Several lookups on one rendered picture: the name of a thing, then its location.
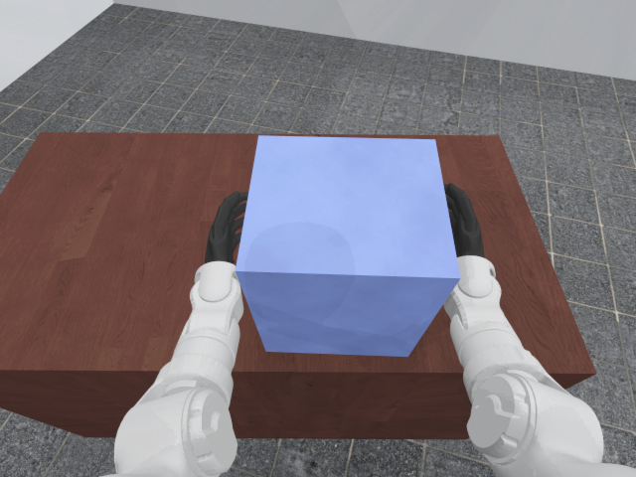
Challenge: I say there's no robot left upper arm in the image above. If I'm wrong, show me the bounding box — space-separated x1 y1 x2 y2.
100 388 238 477

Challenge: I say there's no robot right upper arm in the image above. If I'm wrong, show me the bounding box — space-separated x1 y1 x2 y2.
467 373 636 477

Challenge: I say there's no carton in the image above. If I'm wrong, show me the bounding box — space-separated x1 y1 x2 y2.
236 135 460 357

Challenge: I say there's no robot left forearm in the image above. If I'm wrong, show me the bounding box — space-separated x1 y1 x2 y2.
114 261 243 474

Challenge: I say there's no robot left hand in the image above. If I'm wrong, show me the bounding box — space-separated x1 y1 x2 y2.
205 191 248 263

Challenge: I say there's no robot right hand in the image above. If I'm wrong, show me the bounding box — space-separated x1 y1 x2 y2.
443 183 485 258

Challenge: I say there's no pedestal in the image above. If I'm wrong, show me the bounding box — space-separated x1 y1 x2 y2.
0 132 596 439

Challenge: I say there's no robot right forearm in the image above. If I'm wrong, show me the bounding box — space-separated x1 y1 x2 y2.
443 255 604 461

